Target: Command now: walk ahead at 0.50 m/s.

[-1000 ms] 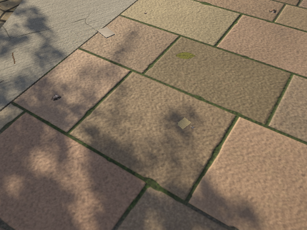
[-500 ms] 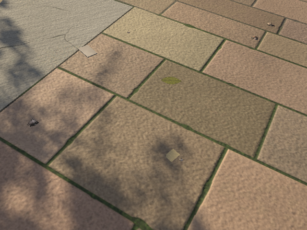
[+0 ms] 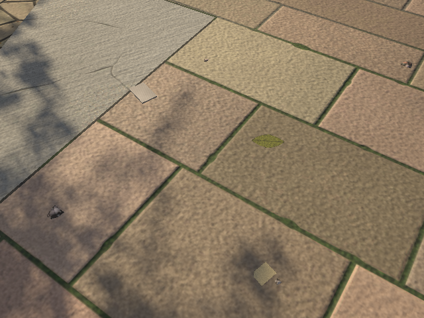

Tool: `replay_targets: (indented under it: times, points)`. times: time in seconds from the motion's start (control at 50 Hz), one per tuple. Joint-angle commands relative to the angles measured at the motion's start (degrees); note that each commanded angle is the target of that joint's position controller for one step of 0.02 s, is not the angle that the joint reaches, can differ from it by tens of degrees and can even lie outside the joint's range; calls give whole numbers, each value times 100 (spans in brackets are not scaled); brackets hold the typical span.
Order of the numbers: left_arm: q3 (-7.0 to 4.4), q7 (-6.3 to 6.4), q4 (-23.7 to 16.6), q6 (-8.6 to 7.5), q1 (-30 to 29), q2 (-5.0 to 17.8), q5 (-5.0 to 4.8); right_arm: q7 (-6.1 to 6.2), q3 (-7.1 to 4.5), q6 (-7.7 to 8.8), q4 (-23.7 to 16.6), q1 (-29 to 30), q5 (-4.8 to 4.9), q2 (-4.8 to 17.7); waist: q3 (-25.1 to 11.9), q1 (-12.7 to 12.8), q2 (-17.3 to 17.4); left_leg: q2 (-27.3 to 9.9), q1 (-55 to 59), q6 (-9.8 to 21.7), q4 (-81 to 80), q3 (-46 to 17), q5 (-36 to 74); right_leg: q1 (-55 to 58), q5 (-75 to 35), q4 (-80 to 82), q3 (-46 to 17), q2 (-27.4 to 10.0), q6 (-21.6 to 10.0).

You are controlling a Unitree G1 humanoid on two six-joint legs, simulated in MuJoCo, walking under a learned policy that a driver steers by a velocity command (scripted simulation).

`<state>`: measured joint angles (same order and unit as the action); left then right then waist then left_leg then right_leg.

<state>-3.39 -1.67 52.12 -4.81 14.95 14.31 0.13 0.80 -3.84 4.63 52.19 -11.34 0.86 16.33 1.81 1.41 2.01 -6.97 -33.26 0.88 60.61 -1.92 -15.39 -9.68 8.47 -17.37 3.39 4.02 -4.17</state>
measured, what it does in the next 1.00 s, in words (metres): walks ahead, turning right: left foot, then right foot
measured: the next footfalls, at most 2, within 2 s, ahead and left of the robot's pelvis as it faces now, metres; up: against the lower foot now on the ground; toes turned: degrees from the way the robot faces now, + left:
left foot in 0.30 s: +0.35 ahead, +0.16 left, +0.00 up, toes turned +2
right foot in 0.84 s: +0.62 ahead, -0.11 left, +0.00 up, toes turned -19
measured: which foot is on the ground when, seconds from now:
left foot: up 0.00-0.28, down 0.30-0.86, up 0.88-1.00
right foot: down 0.00-0.32, up 0.34-0.82, down 0.84-1.00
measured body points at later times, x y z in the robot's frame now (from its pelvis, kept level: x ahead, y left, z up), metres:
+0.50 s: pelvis +0.28 +0.07 +0.00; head +0.31 +0.08 +0.45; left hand +0.38 +0.35 -0.14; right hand +0.34 -0.20 -0.12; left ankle +0.31 +0.16 -0.75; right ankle +0.28 -0.10 -0.66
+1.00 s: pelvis +0.56 -0.03 -0.01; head +0.59 -0.04 +0.44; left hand +0.75 +0.20 -0.12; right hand +0.58 -0.33 -0.13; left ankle +0.55 +0.15 -0.65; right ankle +0.58 -0.09 -0.75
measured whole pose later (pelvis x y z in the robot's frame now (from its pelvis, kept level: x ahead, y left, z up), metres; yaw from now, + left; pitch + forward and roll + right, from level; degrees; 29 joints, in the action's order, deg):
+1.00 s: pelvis +0.56 -0.03 -0.01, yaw -21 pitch +1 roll +0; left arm -4.9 -1.8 46.6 -3.0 12.5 15.6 -0.8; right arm 0.3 -3.7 6.9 49.4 -8.9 0.7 16.2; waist 3.8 0.8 0.7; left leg -4.1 -25.1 0.2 67.5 -2.0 -20.9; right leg -17.4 9.8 -26.7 0.6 5.8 -6.4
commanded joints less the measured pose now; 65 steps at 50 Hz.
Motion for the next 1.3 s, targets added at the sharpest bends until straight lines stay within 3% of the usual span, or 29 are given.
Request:
replay_targets:
  times: [0.02,0.1,0.2,0.24,0.28,0.3,0.32,0.34,0.36,0.38,0.4,0.44,0.52,0.64,0.74,0.8,0.84,0.86,0.88,0.9,0.92,0.94,0.96,0.98,1.06,1.14,1.2,1.26,1.3]
  points:
    - [-157,89,-263,-111,-184,793,-11,-6,-43,-32,-318,-5,-73,207,66,-182,-502,-247,-433,-109,-835,-146,852,-18,-968,1134,-1216,-1620,-1001]
    - [-176,159,-95,-77,175,930,-67,-111,41,27,-547,896,-47,112,213,87,-462,48,-18,-103,-2339,118,2080,-67,-942,1198,-711,-1372,-761]
    - [-210,193,211,37,653,1031,-143,-254,59,60,-841,1591,13,276,319,215,-449,177,-161,68,-3044,32,1820,955,-1026,815,-791,-1795,-655]
    - [-241,214,244,107,633,1116,-142,-296,14,82,-849,1452,23,423,184,60,-538,284,152,203,-3165,109,1347,1287,-1606,466,-825,-1922,-554]
    - [-210,225,213,179,484,1058,-123,-272,-177,89,-512,303,7,758,-510,-553,-570,613,1787,459,-3332,421,1161,1151,-3153,-915,-520,-1586,-340]
    - [-101,229,102,187,550,826,-48,-216,-315,92,-260,-764,-70,1138,-1318,-923,-210,-42,3560,784,-3127,-288,1250,135,-2324,-2490,-339,-1255,-155]
    - [123,170,55,88,1232,105,-34,-204,-447,51,-118,-1342,-92,1644,-2176,-728,1200,-1476,5703,1666,-3581,-2888,32,-2242,581,-4717,-105,-230,294]
    - [39,163,141,-24,974,477,-135,-209,-277,48,-148,-1320,-50,1069,-2287,-881,1042,-1607,5634,1612,-4259,-3786,-559,-2878,2437,-5521,-995,-202,231]
    - [-98,157,-25,-94,486,922,-313,-192,-187,75,-211,-846,-54,836,-1388,-808,762,-1463,4885,1306,-4378,-2932,-554,-3304,2118,-5768,-1101,-489,117]
    - [-106,192,-89,-102,192,924,-342,-178,-133,98,-312,-377,-86,665,-912,-624,427,-1260,4087,1122,-4522,-2189,-211,-3192,1601,-5564,-946,-818,85]
    - [-132,229,-93,-66,61,850,-273,-190,-81,131,-319,-41,-111,460,-494,-465,271,-1044,3380,1014,-4765,-1631,148,-3006,1217,-5200,-900,-1001,111]
    - [-162,239,11,104,312,621,-225,-198,-46,196,-281,222,-183,288,-308,-168,465,-786,2640,869,-5115,-918,561,-2369,775,-4867,-957,-1211,142]
    - [-180,240,-120,287,36,443,-203,-116,-112,260,-118,85,-217,472,11,-92,188,-759,2466,953,-5443,-69,1306,-2789,-6,-4311,-1065,-1226,257]
    - [-109,51,-478,218,-958,289,-113,44,-146,179,-14,-211,-161,663,295,-375,10,-656,2804,790,-5582,924,1721,-2826,-1356,-2558,-535,-1094,285]
    - [-51,-137,-945,232,-1665,266,-131,65,-218,-36,153,-691,-48,812,486,-546,-37,-991,3950,742,-5048,1247,2669,-3196,-701,-1928,-149,-950,64]
    - [-185,-204,-1035,268,-1245,544,-149,114,-293,-164,43,-485,9,1048,12,-123,281,-1013,4162,568,-3927,1481,5377,-2192,145,-1934,341,-446,-243]
    - [-497,-123,-686,290,311,1087,-189,140,-284,-229,-60,-289,28,1081,-817,745,176,-687,3381,276,-1762,1648,5495,50,-45,-1446,329,-16,-625]
    - [-662,22,-532,353,994,1646,-191,123,-165,-162,-203,-433,-148,740,-1323,811,-841,-298,1772,3,132,1646,2512,1718,-73,-1344,-1362,-1051,-1007]
    - [-652,9,-716,287,654,1912,-198,16,32,57,-500,-738,-155,96,-1965,189,-1791,1035,-475,-291,1942,611,-1778,3236,1101,-306,-4796,-2264,-2180]
    - [-490,-23,-752,223,754,1416,-138,-81,-60,309,-608,-44,80,609,-1947,583,-962,752,-1124,-104,2157,-362,-1650,3230,1195,205,-4842,-2286,-1926]
    - [-421,-15,-751,145,559,1152,-105,-119,-83,426,-741,317,230,697,-1241,528,-742,492,-1373,57,1884,-308,-1166,2639,805,192,-3968,-2109,-1687]
    - [-371,-26,-809,84,154,979,-116,-78,-85,460,-676,315,147,640,-728,215,-175,219,-1093,74,1297,-298,-729,1723,127,196,-3255,-1831,-1480]
    - [-312,-6,-892,58,-181,782,-107,-34,-147,420,-615,280,-12,722,-545,17,-159,52,-677,18,785,-296,-490,1065,-414,243,-2757,-1623,-1354]
    - [-274,24,-978,50,-334,720,-56,-36,-174,339,-596,173,-58,730,-470,-139,-249,-32,-308,-44,575,-322,-329,621,-748,358,-2545,-1490,-1321]
    - [-338,179,-960,40,-99,1038,-98,-3,-136,143,-803,525,-171,485,-207,-171,-294,67,-209,-426,-684,-107,367,-103,-1485,575,-1989,-1244,-1284]
    - [-355,260,-903,119,196,1084,-126,-68,-32,173,-1068,1350,-134,272,-65,158,-564,448,258,-478,-2485,0,1904,-492,-939,466,-1611,-823,-884]
    - [-353,256,-790,151,478,1062,-158,-138,-31,218,-1254,1721,-44,369,-43,320,-670,599,482,-412,-3036,-83,2211,-314,-511,286,-1935,-962,-776]
    - [-349,304,-760,205,560,1018,-160,-205,-89,301,-1308,1667,-27,609,-100,225,-779,615,539,-249,-3367,-262,1699,304,-474,-263,-2442,-1207,-700]
    - [-348,322,-820,242,447,1005,-130,-206,-155,367,-1187,1124,-32,753,-263,-92,-948,676,1207,-44,-3543,-149,1311,396,-945,-750,-2604,-1181,-587]
Keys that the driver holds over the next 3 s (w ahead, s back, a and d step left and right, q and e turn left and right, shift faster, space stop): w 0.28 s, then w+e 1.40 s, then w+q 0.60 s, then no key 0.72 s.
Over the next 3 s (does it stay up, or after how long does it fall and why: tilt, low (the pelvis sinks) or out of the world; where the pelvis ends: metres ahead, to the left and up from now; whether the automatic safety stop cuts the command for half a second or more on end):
stays up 1.32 -0.54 -0.01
